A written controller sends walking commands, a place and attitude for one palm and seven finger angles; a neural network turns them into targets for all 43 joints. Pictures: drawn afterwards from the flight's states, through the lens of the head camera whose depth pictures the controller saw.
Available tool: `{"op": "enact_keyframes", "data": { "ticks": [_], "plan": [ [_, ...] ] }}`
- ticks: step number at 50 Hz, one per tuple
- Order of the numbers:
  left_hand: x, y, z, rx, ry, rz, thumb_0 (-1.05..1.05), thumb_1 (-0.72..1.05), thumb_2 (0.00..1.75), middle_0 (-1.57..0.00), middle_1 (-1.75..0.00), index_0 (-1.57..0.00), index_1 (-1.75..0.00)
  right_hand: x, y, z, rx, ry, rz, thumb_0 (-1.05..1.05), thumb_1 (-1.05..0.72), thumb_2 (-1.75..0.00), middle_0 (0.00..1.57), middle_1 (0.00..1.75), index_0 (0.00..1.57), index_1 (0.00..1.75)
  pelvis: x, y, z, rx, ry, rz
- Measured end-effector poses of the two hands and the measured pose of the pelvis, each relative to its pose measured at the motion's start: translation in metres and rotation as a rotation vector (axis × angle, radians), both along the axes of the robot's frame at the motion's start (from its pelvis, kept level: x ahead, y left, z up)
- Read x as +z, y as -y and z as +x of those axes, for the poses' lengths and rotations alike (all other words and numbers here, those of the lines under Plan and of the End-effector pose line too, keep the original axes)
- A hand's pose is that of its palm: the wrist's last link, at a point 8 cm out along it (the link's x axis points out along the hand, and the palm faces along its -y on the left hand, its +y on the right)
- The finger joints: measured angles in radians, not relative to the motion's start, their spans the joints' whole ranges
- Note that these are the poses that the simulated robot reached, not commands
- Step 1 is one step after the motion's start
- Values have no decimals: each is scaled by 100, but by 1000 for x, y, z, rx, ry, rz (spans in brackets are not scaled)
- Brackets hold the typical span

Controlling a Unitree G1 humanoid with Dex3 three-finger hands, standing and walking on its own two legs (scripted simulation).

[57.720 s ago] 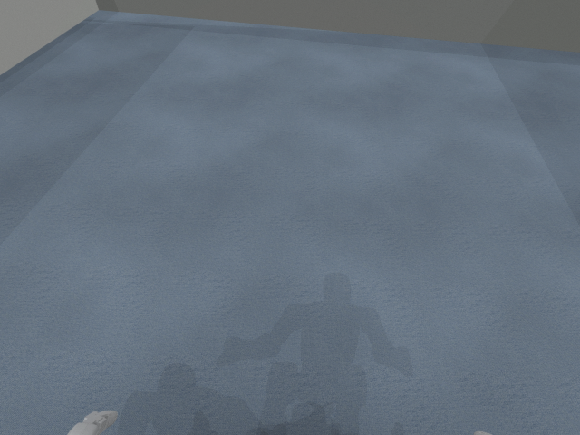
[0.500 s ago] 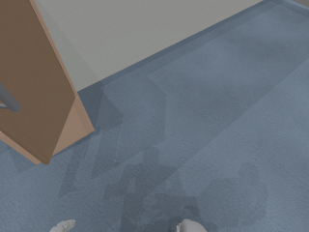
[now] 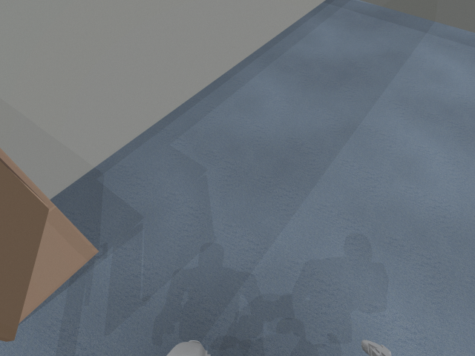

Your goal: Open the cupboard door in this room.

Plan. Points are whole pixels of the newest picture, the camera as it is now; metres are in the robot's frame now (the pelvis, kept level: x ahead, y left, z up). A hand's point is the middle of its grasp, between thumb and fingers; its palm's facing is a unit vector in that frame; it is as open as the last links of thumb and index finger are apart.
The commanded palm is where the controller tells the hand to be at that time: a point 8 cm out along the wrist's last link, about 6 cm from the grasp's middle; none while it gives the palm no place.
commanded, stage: walk to a spot facing it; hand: left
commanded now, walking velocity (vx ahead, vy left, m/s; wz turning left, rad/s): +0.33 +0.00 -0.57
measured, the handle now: out of the picture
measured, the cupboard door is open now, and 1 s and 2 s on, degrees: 47 47 47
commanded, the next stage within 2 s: turn to face it in 1.20 s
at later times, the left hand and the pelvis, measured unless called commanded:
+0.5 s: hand (219, 221) +0.43 +0.09 -0.17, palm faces -0.38 -0.90 -0.22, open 7.4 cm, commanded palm none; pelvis +0.20 -0.04 -0.03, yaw -17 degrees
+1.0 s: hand (238, 216) +0.45 +0.04 -0.18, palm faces -0.29 -0.94 -0.20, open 7.3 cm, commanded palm none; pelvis +0.44 -0.14 -0.01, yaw -22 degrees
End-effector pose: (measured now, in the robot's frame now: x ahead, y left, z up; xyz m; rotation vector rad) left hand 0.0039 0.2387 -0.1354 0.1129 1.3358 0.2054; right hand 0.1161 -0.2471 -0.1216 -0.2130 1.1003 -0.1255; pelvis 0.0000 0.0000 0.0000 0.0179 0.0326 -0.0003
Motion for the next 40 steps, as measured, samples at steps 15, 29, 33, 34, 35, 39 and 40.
{"op": "enact_keyframes", "data": {
  "ticks": [15, 29, 33, 34, 35, 39, 40],
  "plan": [
    [-6, -26, 213, -271, 70, -13, 1, 91, 90, -19, -30, -19, -30, -1, -31, -38, -250, -175, -19, 0, -90, -90, 20, 30, 20, 30, -1, -20, 109, -204, 0, -39],
    [-6, 138, 464, -552, 336, -30, 0, 91, 90, -19, -30, -19, -30, -34, -10, -74, -549, -562, 144, 1, -90, -90, 20, 30, 19, 29, -30, 66, 232, -324, 43, -5],
    [-2, 155, 456, -546, 218, -29, 0, 91, 90, -19, -30, -19, -30, -31, 33, 9, -546, -392, 122, 1, -91, -90, 20, 30, 19, 29, -12, 86, 263, -349, 40, -1],
    [-1, 158, 453, -537, 190, -29, 0, 91, 90, -20, -30, -19, -30, -29, 43, 32, -541, -344, 117, 1, -91, -90, 20, 30, 19, 29, -8, 90, 271, -355, 36, 2],
    [3, 156, 456, -501, 191, -15, -2, 93, 90, -20, -30, -20, -30, -28, 52, 55, -532, -299, 114, 1, -91, -90, 20, 30, 19, 29, -5, 95, 279, -358, 31, 3],
    [10, 149, 468, -472, 150, 23, -3, 97, 90, -20, -30, -20, -30, -23, 84, 139, -490, -162, 111, 0, -91, -90, 20, 30, 19, 29, 0, 111, 315, -372, 18, 1],
    [10, 148, 469, -465, 133, 28, -3, 96, 90, -20, -30, -20, -30, -23, 90, 159, -482, -135, 111, 0, -91, -90, 20, 30, 19, 29, 1, 114, 325, -376, 17, -2]
  ]
}}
